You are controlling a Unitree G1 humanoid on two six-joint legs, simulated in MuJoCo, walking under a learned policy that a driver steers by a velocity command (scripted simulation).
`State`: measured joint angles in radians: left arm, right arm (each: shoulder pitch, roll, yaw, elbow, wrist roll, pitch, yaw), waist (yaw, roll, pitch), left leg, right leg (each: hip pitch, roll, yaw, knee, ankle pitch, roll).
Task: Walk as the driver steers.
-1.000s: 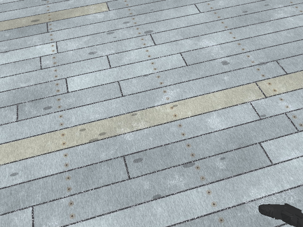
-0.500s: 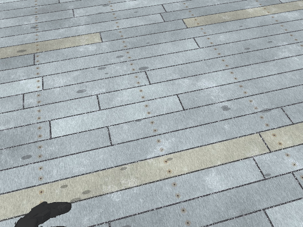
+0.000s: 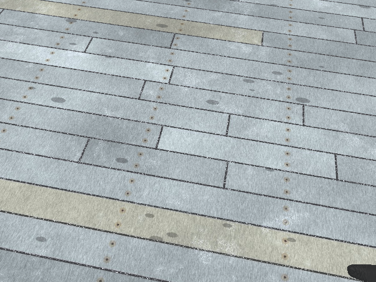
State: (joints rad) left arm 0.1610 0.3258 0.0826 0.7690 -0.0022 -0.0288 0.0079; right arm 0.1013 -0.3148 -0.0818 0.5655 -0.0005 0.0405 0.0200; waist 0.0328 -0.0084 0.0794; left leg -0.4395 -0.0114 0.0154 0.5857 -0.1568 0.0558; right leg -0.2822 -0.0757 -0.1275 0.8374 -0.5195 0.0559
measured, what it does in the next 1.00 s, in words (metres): steps on the spot, turning left: right foot, then left foot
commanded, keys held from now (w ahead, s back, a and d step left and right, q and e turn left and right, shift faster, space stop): q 0.62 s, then no key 0.38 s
